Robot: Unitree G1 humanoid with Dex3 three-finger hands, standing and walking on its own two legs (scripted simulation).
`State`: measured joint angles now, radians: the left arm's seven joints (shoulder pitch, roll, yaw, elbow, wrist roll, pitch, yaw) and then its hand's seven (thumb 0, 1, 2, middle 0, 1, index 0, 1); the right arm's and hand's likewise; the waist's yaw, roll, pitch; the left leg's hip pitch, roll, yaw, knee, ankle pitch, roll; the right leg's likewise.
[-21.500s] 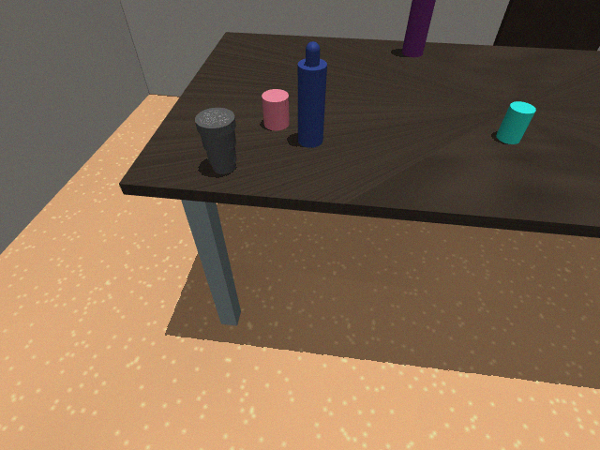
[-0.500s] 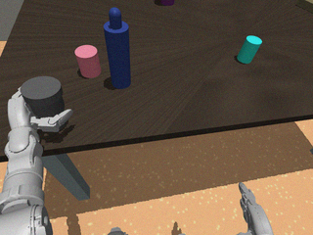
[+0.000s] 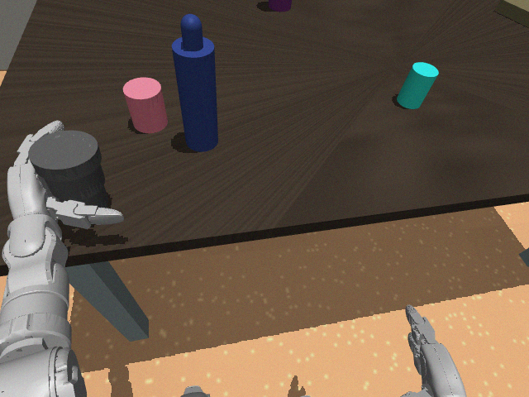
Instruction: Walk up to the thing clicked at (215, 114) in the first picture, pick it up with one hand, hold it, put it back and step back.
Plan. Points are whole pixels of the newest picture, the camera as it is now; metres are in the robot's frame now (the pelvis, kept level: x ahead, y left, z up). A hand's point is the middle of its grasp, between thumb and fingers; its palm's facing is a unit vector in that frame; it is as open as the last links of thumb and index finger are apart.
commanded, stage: withdraw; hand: left
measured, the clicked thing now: (78, 183) +0.44 +0.24 +0.08
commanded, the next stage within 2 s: rise in 0.22 s
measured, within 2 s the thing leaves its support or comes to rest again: rests again in 0.80 s
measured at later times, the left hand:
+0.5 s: hand out of the picture +0.44 +0.36 +0.15, palm faces +0.39 -0.90 -0.19, open 17.4 cm
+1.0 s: hand out of the picture +0.29 +0.32 +0.14, palm faces +0.40 -0.84 -0.38, open 17.5 cm
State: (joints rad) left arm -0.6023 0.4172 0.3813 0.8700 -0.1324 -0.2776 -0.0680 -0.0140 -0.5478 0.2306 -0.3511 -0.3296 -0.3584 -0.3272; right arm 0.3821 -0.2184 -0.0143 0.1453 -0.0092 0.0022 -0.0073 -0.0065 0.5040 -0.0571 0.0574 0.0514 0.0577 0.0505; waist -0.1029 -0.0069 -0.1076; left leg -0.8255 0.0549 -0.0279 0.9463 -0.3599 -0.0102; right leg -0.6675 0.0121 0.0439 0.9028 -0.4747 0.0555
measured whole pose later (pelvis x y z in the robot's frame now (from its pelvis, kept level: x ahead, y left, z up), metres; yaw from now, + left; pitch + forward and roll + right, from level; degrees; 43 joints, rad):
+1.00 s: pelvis +0.02 +0.01 +0.03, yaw +1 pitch +5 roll -2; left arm 0.06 0.45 0.38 0.13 -0.06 -0.02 0.00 -0.01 -0.54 0.02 -0.07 -0.04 -0.06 -0.04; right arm 0.39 -0.23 -0.09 0.35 0.06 -0.05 0.00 -0.01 0.52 -0.06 0.06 0.05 0.06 0.05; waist 0.01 0.05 -0.09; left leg -0.51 0.03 -0.01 0.73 -0.31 0.00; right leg -0.35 -0.02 0.05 0.66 -0.40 0.06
